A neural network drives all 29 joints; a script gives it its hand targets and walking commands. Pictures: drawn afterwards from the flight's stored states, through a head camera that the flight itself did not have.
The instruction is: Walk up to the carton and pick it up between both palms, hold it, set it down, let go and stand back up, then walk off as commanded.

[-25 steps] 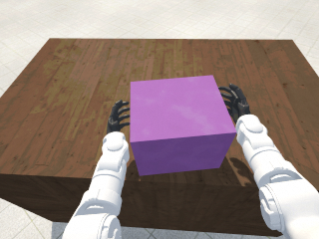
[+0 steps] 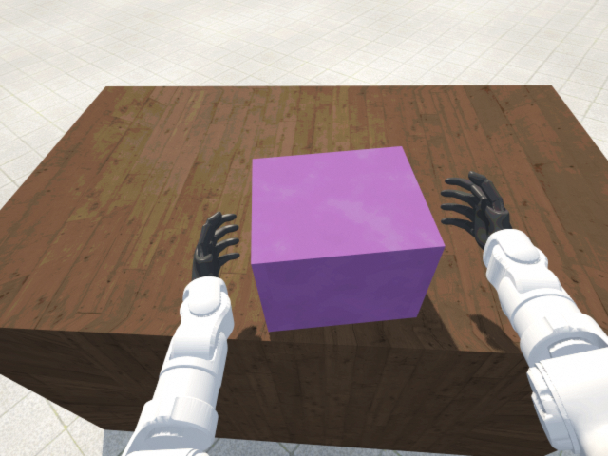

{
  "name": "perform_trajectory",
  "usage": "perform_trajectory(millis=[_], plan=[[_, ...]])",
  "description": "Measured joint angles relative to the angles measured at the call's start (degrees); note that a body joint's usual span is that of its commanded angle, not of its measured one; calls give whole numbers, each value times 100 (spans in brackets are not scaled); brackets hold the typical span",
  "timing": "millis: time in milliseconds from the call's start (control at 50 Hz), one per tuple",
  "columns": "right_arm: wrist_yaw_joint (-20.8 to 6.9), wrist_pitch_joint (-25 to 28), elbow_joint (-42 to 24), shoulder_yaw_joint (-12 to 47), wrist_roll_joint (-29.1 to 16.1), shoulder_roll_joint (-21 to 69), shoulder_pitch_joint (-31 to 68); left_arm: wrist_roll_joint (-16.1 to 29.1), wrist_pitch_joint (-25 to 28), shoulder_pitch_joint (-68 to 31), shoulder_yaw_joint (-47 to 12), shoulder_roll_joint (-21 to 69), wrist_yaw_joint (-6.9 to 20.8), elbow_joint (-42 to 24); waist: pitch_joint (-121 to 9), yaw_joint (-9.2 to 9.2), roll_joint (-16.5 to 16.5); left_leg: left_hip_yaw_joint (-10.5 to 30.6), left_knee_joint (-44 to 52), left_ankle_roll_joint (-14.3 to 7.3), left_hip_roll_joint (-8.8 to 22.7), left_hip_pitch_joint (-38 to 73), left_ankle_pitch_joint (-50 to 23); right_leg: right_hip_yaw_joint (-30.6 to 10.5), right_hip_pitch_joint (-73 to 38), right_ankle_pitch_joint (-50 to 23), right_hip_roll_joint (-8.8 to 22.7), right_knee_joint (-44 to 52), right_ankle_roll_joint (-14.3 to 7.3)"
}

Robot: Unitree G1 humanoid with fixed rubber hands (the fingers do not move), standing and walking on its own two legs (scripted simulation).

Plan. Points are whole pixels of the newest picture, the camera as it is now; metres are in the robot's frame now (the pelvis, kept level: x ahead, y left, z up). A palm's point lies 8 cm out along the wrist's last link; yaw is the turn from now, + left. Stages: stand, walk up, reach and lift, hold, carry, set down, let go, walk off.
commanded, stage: set down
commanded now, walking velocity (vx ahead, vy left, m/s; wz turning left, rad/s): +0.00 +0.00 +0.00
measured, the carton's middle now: (335, 238) +0.44 +0.01 +0.03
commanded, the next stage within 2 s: none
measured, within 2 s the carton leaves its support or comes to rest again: neither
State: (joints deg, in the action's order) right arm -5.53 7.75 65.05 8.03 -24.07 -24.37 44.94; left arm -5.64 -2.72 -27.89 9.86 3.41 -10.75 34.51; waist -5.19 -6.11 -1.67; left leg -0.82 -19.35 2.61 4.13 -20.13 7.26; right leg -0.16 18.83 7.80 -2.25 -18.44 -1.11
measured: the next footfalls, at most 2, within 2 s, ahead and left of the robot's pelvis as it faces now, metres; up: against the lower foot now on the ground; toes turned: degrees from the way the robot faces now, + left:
none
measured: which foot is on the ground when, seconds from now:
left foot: down 0.00-1.00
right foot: down 0.00-1.00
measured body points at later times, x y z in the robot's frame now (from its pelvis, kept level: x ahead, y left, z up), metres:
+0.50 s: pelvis -0.01 +0.00 +0.00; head -0.02 +0.01 +0.45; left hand +0.30 +0.19 +0.08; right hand +0.36 -0.21 +0.07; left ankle +0.02 +0.15 -0.75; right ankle +0.01 -0.10 -0.75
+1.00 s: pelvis -0.01 -0.01 +0.00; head -0.02 +0.00 +0.45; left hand +0.23 +0.19 +0.09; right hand +0.29 -0.24 +0.06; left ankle +0.02 +0.15 -0.75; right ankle +0.01 -0.10 -0.75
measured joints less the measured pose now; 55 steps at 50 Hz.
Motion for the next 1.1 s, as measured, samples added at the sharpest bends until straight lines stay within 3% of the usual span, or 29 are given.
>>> perform_trajectory(millis=[240, 480, 740, 960, 1100], plan=[[-358, -152, -909, 2, 66, -139, -1120, 140, -670, 833, -433, -174, 4, -1324, 29, 0, 239, 0, 0, 0, 4, 289, -38, 0, -288, -41, -5, 0, -13], [-538, -416, -1917, -322, 202, -147, -2086, 140, -1448, 1509, -700, -175, -69, -2515, 128, 0, 314, 0, 44, 0, 4, 553, -37, 0, -530, -26, -7, 0, -27], [-549, -571, -3390, -512, 222, -156, -3266, 139, -1771, 2594, -813, -175, -69, -3827, 252, 88, 269, -1, 234, 0, 4, 898, -52, 0, -786, 59, -13, 0, -58], [-394, -709, -4484, -610, 109, -157, -4243, 139, -1905, 3546, -813, -176, -69, -4908, 482, 206, 380, -2, 338, 0, 3, 1237, -56, -1, -1076, 112, -15, 0, -75], [-392, -799, -5008, -726, 109, -157, -4805, 140, -1926, 3967, -869, -175, -76, -5254, 515, 246, 385, -2, 351, 1, 3, 1370, -60, -1, -1203, 113, -15, 0, -79]])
